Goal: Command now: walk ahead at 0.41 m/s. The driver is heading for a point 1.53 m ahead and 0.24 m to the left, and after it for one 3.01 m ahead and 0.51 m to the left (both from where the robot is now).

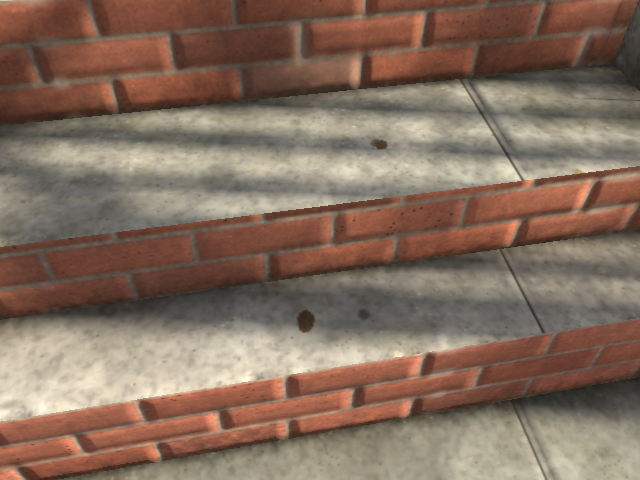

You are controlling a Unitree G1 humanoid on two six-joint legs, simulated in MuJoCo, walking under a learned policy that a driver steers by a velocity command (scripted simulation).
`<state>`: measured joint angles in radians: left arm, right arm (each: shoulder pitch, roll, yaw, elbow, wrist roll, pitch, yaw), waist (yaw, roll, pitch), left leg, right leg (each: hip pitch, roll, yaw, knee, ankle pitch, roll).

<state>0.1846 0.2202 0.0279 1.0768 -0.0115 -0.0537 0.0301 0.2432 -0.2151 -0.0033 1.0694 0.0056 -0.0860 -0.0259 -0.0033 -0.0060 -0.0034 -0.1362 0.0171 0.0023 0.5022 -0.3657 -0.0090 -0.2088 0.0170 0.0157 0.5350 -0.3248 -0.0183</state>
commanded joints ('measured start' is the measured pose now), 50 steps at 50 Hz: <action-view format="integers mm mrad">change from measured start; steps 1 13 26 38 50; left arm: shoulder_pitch -19 33 -20 -201 78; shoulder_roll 97 110 23 -120 88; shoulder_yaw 17 27 -7 -97 -37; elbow -48 -33 -195 -384 -454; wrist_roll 0 -3 -35 -14 11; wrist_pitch -24 -23 4 -9 -30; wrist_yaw -8 -8 4 2 -48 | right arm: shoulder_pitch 42 -122 57 399 313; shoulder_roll -145 -62 -65 -13 -201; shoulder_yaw -34 -30 -22 17 -37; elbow -41 -160 -27 45 -15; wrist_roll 4 19 -32 -37 -8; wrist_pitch -14 -5 43 63 50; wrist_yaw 6 12 40 -22 -35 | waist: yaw -9 -19 28 -67 229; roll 70 -33 94 80 314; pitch -15 116 176 96 -382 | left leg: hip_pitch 46 -576 -205 50 83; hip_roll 62 105 319 293 252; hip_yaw -88 -32 -444 -222 13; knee -55 712 -376 -349 94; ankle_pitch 467 -161 -417 -68 1996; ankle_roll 119 37 240 238 176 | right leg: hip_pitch -31 99 -799 -1361 -68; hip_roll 5 -302 -65 -78 -38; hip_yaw -22 243 49 39 52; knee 46 -346 1323 1730 567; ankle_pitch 366 309 -80 66 -145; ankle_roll -57 -185 -28 40 -185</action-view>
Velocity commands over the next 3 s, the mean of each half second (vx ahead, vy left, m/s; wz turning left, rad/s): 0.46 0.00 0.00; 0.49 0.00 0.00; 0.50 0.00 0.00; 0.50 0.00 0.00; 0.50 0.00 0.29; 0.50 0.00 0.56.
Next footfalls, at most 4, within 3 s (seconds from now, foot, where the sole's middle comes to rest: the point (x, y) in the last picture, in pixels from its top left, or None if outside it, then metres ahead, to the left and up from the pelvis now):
0.42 left None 0.13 0.15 -0.77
0.98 right None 0.41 -0.12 -0.58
1.64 left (248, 335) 0.60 0.14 -0.35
2.30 right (452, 149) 0.87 -0.20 -0.19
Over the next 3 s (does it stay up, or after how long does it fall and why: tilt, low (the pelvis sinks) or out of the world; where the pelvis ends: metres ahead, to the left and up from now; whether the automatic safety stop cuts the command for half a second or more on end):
stays up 1.00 0.01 0.63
